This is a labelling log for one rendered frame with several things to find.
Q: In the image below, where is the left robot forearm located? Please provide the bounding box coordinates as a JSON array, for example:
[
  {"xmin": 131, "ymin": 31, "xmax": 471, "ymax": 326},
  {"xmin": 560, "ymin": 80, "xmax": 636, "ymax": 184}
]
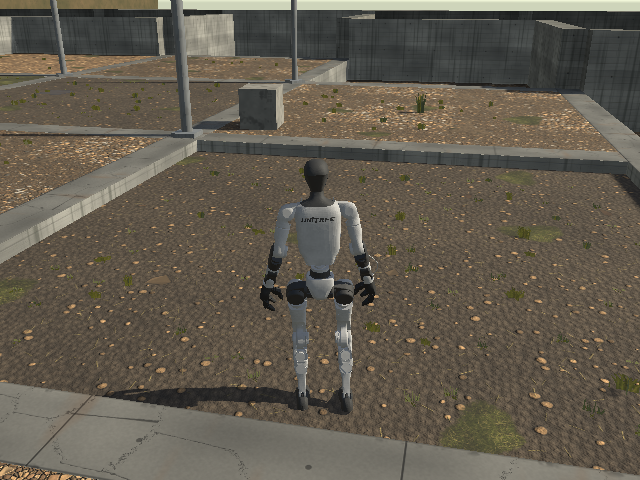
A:
[{"xmin": 263, "ymin": 243, "xmax": 282, "ymax": 288}]

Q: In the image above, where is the robot left upper arm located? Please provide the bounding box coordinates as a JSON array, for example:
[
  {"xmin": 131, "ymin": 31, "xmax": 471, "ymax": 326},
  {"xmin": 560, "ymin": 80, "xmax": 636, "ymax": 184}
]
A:
[{"xmin": 272, "ymin": 203, "xmax": 297, "ymax": 258}]

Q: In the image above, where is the right robot forearm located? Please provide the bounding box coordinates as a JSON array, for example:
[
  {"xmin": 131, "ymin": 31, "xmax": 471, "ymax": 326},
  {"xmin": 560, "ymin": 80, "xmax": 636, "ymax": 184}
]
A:
[{"xmin": 354, "ymin": 240, "xmax": 374, "ymax": 284}]

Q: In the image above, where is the robot right upper arm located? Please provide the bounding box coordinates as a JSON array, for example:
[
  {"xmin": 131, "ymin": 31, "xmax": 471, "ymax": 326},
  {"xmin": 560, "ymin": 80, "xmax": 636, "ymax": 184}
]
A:
[{"xmin": 338, "ymin": 201, "xmax": 365, "ymax": 256}]

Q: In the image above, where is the right robot foot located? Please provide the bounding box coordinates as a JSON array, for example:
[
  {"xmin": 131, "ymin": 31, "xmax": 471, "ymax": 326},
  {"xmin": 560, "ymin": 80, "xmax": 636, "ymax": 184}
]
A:
[{"xmin": 338, "ymin": 386, "xmax": 353, "ymax": 412}]

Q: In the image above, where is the left robot hand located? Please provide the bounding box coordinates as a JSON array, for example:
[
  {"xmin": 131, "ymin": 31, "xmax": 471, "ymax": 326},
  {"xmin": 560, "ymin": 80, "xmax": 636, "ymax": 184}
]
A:
[{"xmin": 260, "ymin": 285, "xmax": 283, "ymax": 311}]

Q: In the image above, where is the robot right thigh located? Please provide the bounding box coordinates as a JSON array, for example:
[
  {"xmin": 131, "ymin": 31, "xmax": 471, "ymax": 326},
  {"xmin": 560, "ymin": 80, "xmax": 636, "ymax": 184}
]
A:
[{"xmin": 334, "ymin": 279, "xmax": 354, "ymax": 348}]

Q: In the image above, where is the right robot hand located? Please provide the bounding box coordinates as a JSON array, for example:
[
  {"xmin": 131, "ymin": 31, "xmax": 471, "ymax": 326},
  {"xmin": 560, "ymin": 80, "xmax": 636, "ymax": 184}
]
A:
[{"xmin": 354, "ymin": 280, "xmax": 377, "ymax": 306}]

